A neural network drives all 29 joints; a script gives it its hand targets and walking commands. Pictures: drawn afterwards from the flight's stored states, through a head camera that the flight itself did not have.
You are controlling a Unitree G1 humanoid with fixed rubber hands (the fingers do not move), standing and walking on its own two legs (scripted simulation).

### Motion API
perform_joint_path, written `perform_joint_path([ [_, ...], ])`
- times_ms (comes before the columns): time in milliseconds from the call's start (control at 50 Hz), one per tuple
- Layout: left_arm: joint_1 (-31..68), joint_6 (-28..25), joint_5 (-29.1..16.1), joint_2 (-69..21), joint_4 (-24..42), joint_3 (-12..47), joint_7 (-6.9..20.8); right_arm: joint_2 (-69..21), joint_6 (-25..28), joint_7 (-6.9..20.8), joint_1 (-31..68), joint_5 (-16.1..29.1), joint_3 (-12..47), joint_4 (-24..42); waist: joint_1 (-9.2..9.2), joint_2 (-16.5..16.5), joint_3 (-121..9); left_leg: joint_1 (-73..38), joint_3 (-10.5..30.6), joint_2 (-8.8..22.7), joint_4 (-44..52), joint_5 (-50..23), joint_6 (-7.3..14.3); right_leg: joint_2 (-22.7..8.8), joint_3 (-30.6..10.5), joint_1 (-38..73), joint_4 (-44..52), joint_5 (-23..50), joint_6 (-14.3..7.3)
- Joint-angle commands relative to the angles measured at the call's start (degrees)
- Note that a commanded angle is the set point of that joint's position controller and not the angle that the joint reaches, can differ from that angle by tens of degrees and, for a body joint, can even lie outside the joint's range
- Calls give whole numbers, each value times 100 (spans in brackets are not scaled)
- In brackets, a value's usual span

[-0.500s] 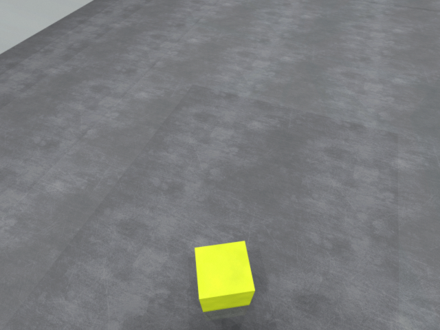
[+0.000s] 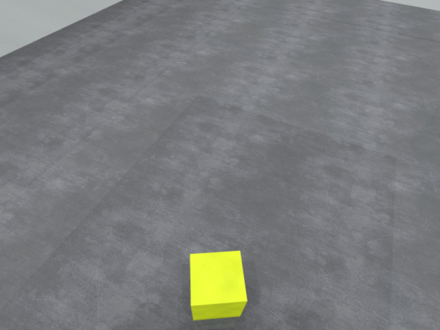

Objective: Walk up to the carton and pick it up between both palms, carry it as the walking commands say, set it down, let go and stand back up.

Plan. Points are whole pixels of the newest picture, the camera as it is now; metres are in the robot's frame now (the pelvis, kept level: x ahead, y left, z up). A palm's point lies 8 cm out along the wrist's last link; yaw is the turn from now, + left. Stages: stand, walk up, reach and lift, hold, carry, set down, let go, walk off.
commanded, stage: stand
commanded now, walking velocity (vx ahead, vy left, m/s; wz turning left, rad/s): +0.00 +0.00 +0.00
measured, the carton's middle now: (216, 286) +0.38 -0.02 -0.65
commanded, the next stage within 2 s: reach and lift in 0.16 s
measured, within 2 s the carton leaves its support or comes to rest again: neither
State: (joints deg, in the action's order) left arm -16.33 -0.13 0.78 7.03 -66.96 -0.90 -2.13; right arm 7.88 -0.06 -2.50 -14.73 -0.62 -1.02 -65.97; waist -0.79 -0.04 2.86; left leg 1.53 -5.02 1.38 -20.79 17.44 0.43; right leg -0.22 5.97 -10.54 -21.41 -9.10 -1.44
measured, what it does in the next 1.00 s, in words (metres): lowers itself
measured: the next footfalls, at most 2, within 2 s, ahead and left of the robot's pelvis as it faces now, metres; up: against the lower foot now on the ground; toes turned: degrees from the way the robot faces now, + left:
none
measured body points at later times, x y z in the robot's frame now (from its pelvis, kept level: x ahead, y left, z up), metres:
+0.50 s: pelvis -0.03 +0.00 -0.04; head +0.07 +0.01 +0.40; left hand +0.17 +0.21 -0.16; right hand +0.18 -0.22 -0.15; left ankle -0.07 +0.11 -0.74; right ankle +0.03 -0.10 -0.74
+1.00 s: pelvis -0.08 -0.01 -0.09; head +0.07 -0.01 +0.34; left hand +0.20 +0.18 -0.20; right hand +0.19 -0.23 -0.20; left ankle -0.07 +0.11 -0.74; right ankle +0.03 -0.12 -0.74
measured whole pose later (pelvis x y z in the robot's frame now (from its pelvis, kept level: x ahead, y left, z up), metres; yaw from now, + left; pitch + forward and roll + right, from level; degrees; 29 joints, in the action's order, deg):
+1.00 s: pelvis -0.08 -0.01 -0.09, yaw +5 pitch +18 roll +0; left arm 16.0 25.9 0.8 5.9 -29.5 -3.5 -1.3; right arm 12.2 -24.8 2.9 11.7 3.4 -7.2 -29.1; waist 2.8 1.4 0.8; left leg 53.6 2.5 -2.0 -62.2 26.7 -0.4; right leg 1.3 -2.0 -59.0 -57.4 -16.6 0.5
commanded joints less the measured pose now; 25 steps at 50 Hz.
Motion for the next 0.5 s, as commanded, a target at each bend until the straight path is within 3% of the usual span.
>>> perform_joint_path([
  [0, -305, -95, 23, 519, 156, -79, -37, 469, 86, -9, -431, -7, -89, 146, 52, 184, 31, 646, 454, 542, 403, -935, 5, -668, -667, 290, 266, 862, -128],
  [40, -360, -96, -1, 464, 143, -69, -44, 431, 84, -31, -541, -4, -61, 102, 33, 29, 197, 668, 505, 557, 425, -940, 23, -621, -716, 259, 239, 974, -157],
  [60, -428, -92, 15, 376, 79, -42, -49, 388, 90, -28, -530, 6, -111, 134, 77, 131, 126, 574, 428, 553, 425, -973, 35, -642, -689, 151, 255, 939, -124],
  [100, -334, -97, -2, 431, 118, -22, -48, 443, 100, -39, -630, -4, -87, 106, 67, -158, 145, 559, 476, 607, 415, -995, 33, -611, -667, 78, 230, 971, -136],
  [140, -329, -77, -17, 441, 133, -54, -33, 415, 82, -39, -752, -43, -68, 5, 37, -142, 295, 768, 525, 619, 492, -680, 59, -565, -624, 65, 262, 340, -86],
  [160, 1681, 38, -953, 1240, 2144, 418, 49, 971, -103, 50, 1259, 623, 69, 2016, 442, -209, -934, 3578, 342, 176, -461, 1359, 327, -48, -378, -754, -982, -1659, -30],
  [180, 3692, 362, -981, 1132, 3789, 421, 95, 1089, -468, -43, 3269, 609, 73, 4026, 722, -122, -929, 3425, 331, 237, -904, 1591, 206, -28, -309, -863, -1286, -1891, 5],
  [200, 3582, 842, -751, 962, 3034, 319, 27, 1157, -899, -75, 3439, 651, 240, 3634, 440, 21, -652, 3609, 237, 320, -941, 1826, 197, -48, -253, -734, -1486, -2085, -7],
  [220, 3131, 1197, -780, 793, 2690, 318, 25, 1149, -1156, -140, 3078, 626, 167, 3466, 337, -25, -240, 3896, 283, 414, -941, 2005, 194, -48, -273, -794, -1627, -2107, -37],
  [240, 2812, 1667, -713, 705, 2795, 229, -55, 775, -1604, -182, 2428, 780, 260, 3217, 70, -21, -405, 3998, 174, 317, -1163, 1572, 260, -197, -408, -790, -1595, -1450, -70],
  [260, 2589, 2059, -649, 1048, 3175, -39, -55, 711, -1919, -230, 2247, 856, 356, 3761, -302, 44, -558, 3695, 279, 147, -1208, 988, 346, -243, -530, -1057, -1418, -1212, -43],
  [280, 2159, 2536, -696, 975, 3112, 44, -15, 636, -2462, -157, 2072, 885, 428, 4167, -391, 69, -752, 3635, 306, 152, -1333, 834, 402, -203, -659, -959, -1502, -1149, -47],
  [300, 1961, 2884, -902, 714, 3200, 294, 11, 428, -2909, -92, 1763, 841, 330, 3894, -181, 59, -1158, 3679, 428, 12, -1449, 355, 373, -128, -823, -902, -1633, -479, -131],
  [320, 1548, 3130, -788, 646, 3028, 320, 26, 456, -3199, -49, 1282, 818, 236, 3766, 111, 116, -1447, 3742, 579, 14, -1593, 66, 330, -53, -914, -422, -1834, 38, -133],
  [340, 1087, 3326, -664, 512, 3018, 276, 93, 431, -3410, -3, 827, 803, 170, 3672, -6, 252, -1801, 3837, 728, 51, -1500, 42, 248, -93, -947, 90, -1842, 331, -150],
  [360, 883, 3432, -580, 596, 3102, 246, 206, 458, -3518, 68, 706, 825, 274, 3936, -56, 213, -1838, 3782, 745, -32, -1490, -459, 259, -34, -1016, 182, -1771, 851, -185],
  [380, 381, 3523, -502, 468, 3087, 156, 239, 573, -3609, 101, 391, 660, 197, 3984, -107, -114, -2163, 3771, 831, -82, -1530, -1212, 235, 3, -1117, 392, -1814, 1752, -210],
  [400, 115, 3476, -343, 704, 3066, 10, 243, 623, -3614, 160, 40, 658, 182, 3727, -149, 57, -2129, 3610, 894, -155, -1456, -1559, 186, 14, -1160, 258, -1783, 2097, -202],
  [420, -34, 3396, -217, 690, 3056, -47, 213, 687, -3523, 217, 120, 563, 79, 3907, -238, -73, -2132, 3477, 965, -162, -1449, -2164, 192, 133, -1031, 116, -1890, 2545, -184],
  [440, 133, 3295, -42, 741, 3359, -246, 209, 725, -3391, 254, 125, 318, -122, 3963, -78, 8, -2446, 3441, 1013, -214, -1542, -2463, 166, 173, -1078, 119, -1984, 2697, -202],
  [460, 86, 3170, 118, 693, 3333, -366, 171, 695, -3316, 283, -35, 98, -199, 3755, -52, -25, -2339, 3541, 974, -257, -1538, -2721, 144, 230, -1031, 12, -2081, 2914, -142],
  [480, 409, 2975, 258, 587, 3581, -377, 182, 757, -3158, 320, 277, -22, -325, 3794, -95, 192, -2238, 3722, 892, -274, -1675, -2835, 64, 245, -1003, -269, -2128, 3001, -159],
])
